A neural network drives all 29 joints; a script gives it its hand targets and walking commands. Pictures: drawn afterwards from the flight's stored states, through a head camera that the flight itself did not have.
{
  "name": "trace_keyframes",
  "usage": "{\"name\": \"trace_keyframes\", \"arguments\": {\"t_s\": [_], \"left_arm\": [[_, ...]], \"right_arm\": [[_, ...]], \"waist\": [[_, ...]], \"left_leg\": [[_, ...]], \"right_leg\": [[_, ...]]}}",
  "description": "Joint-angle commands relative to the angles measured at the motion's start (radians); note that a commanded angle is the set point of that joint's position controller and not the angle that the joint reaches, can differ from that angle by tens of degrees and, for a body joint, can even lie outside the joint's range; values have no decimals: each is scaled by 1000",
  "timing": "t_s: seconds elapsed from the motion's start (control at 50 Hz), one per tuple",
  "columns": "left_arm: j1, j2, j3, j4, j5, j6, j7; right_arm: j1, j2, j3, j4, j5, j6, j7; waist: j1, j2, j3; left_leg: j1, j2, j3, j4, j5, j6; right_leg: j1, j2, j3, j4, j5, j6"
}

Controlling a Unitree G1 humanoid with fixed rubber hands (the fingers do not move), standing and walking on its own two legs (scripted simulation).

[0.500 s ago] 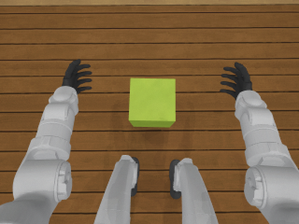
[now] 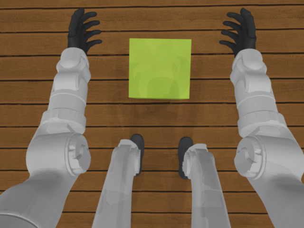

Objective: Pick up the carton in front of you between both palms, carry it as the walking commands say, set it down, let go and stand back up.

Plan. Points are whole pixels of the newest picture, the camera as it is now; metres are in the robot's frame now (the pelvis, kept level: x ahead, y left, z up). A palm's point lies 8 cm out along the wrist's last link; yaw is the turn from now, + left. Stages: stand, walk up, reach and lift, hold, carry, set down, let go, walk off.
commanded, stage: reach and lift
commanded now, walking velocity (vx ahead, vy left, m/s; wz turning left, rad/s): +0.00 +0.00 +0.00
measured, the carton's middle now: (158, 74) +0.49 +0.02 -0.48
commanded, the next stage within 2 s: none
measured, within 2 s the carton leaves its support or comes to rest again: leaves its support in 1.46 s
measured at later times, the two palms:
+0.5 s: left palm (105, 68) +0.48 +0.21 -0.35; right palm (214, 67) +0.50 -0.16 -0.35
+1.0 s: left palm (113, 68) +0.49 +0.19 -0.41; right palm (206, 71) +0.50 -0.15 -0.41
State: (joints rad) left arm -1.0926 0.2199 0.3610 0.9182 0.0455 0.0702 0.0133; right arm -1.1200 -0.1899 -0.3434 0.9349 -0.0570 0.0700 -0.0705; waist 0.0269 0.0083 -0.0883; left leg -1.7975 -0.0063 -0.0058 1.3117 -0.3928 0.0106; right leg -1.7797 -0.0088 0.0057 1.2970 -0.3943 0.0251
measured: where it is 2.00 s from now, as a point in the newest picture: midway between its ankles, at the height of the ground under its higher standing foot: (160, 163)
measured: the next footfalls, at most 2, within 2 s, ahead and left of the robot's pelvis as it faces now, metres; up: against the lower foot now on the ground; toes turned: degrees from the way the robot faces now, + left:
none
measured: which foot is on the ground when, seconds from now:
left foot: down 0.00-1.00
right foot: down 0.00-1.00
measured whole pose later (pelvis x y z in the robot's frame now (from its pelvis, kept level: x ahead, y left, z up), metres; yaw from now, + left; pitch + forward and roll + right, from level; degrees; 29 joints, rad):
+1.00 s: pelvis -0.05 -0.01 -0.23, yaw +0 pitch +37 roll -1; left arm -1.45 0.37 0.07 1.18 -0.23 0.03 0.10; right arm -1.44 -0.32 -0.07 1.15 0.24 0.03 -0.14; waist 0.02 -0.01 0.35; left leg -2.29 -0.01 -0.02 2.20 -0.55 -0.01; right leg -2.27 0.03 0.03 2.19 -0.57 0.05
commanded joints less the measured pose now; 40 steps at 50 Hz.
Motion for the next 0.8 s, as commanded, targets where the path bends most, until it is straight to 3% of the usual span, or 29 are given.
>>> {"name": "trace_keyframes", "arguments": {"t_s": [0.0,0.04,0.06,0.08,0.1,0.12,0.14,0.16,0.18,0.2,0.22,0.24,0.26,0.28,0.34,0.36,0.38,0.4,0.42,0.48,0.58,0.6,0.62,0.64,0.68,0.7,0.72,0.76,0.78], "left_arm": [[-166,82,-47,-95,-42,-42,11],[-159,148,-16,-75,-17,-47,26],[-189,112,-62,-109,-64,-46,38],[-198,141,-60,-115,-62,-45,44],[-237,158,-70,-121,-84,-43,49],[-233,152,-91,-89,-114,-36,53],[-270,145,-125,-134,-156,-29,58],[-291,226,-107,-141,-145,-22,65],[-313,218,-166,-96,-156,-7,61],[-309,240,-143,-89,-170,-8,58],[-332,252,-139,-54,-175,-2,67],[-325,213,-183,-6,-222,-5,68],[-371,220,-168,-41,-212,-10,64],[-384,251,-160,10,-212,-13,70],[-447,309,-152,33,-194,-14,73],[-490,283,-207,22,-237,-14,74],[-536,303,-200,38,-219,-16,70],[-545,297,-209,102,-237,-15,71],[-592,307,-228,68,-237,-19,70],[-614,300,-229,150,-227,-24,76],[-656,334,-268,211,-272,-49,84],[-656,281,-306,139,-302,-61,87],[-683,319,-295,124,-290,-70,88],[-688,325,-298,182,-295,-65,94],[-666,326,-282,96,-303,-72,96],[-645,314,-291,94,-316,-71,96],[-642,376,-230,91,-260,-75,99],[-602,323,-287,112,-296,-73,95],[-666,335,-294,129,-290,-68,96]], "right_arm": [[-123,-108,21,-111,21,-50,-5],[-122,-122,70,-133,77,-46,-13],[-133,-145,75,-81,83,-49,-10],[-183,-135,104,-119,123,-41,-17],[-203,-199,113,-122,145,-43,-21],[-252,-152,154,-145,165,-36,-28],[-287,-210,152,-157,175,-37,-31],[-272,-206,150,-149,148,-28,-42],[-298,-258,130,-51,165,-7,-48],[-298,-206,169,-99,187,-6,-50],[-340,-211,194,-60,210,1,-45],[-367,-178,218,-41,234,-3,-55],[-375,-214,187,-29,230,-4,-60],[-360,-198,209,0,231,-6,-66],[-456,-233,200,-3,237,-5,-71],[-469,-250,204,11,237,-1,-74],[-527,-241,241,3,269,3,-74],[-545,-265,216,75,271,-1,-73],[-580,-265,223,23,267,-4,-74],[-609,-287,211,139,263,-4,-70],[-642,-285,269,156,298,-42,-72],[-658,-316,256,147,310,-59,-69],[-660,-326,256,143,314,-63,-69],[-677,-317,261,157,305,-60,-72],[-653,-274,290,83,313,-60,-74],[-630,-252,291,115,315,-71,-72],[-625,-272,284,72,308,-64,-82],[-600,-237,305,61,344,-52,-78],[-623,-257,297,83,315,-59,-79]], "waist": [[-26,12,-958],[9,9,-1014],[-25,16,-1004],[38,16,-1064],[5,57,-1053],[23,0,-1061],[-15,9,-1082],[-5,-63,-1118],[-20,14,-1108],[4,-56,-1039],[24,-52,-1018],[12,-85,-997],[43,-6,-954],[1,-52,-978],[23,-51,-981],[-7,-20,-989],[38,-23,-909],[0,-4,-852],[7,6,-847],[18,6,-777],[-6,-38,-838],[-5,46,-877],[-18,32,-904],[2,8,-878],[30,-14,-943],[-29,-56,-928],[45,-40,-888],[25,-34,-889],[-31,-43,-865]], "left_leg": [[568,-52,-24,77,607,-55],[510,-58,-3,168,596,-51],[488,-55,-3,178,579,-59],[553,-59,11,204,546,-56],[530,-50,11,250,502,-59],[477,-54,13,257,476,-45],[396,-54,20,266,435,-59],[364,-57,18,301,432,-50],[327,-50,52,322,294,-71],[301,-49,46,326,253,-55],[281,-41,42,339,211,-51],[249,-42,56,362,180,-52],[196,-40,57,382,165,-60],[197,-37,68,407,162,-59],[135,-28,67,463,114,-59],[178,-20,47,479,100,-59],[131,-16,71,510,62,-63],[119,-13,58,511,-11,-55],[123,-7,49,542,21,-56],[112,-6,39,582,14,-56],[149,-3,22,673,107,-51],[191,-8,25,675,157,-69],[208,-4,26,687,176,-60],[223,-6,20,682,172,-56],[246,-13,17,721,249,-53],[193,-4,21,728,243,-61],[157,-14,37,746,242,-48],[188,-12,33,736,224,-52],[180,-13,26,753,249,-51]], "right_leg": [[312,96,-25,80,423,0],[262,95,-8,157,426,3],[238,91,-29,175,401,-2],[216,96,-49,218,340,25],[145,92,-41,229,293,11],[182,101,-51,256,310,17],[297,98,-51,318,347,7],[317,97,-37,341,361,18],[359,90,-42,356,268,1],[265,91,-57,367,198,22],[256,85,-53,393,159,17],[313,79,-56,415,153,20],[243,76,-39,432,128,17],[262,83,-42,433,137,18],[243,74,-37,507,127,20],[248,67,-40,517,109,20],[202,58,-27,524,62,14],[149,49,-39,535,-13,14],[127,47,-27,556,4,8],[75,41,-34,604,-19,18],[159,34,-36,698,97,22],[127,43,-44,710,116,11],[124,42,-43,721,138,15],[137,35,-45,740,134,15],[164,34,-38,754,187,16],[185,51,-57,761,217,21],[157,53,-29,775,226,22],[170,50,-40,768,209,25],[158,61,-32,757,213,17]]}}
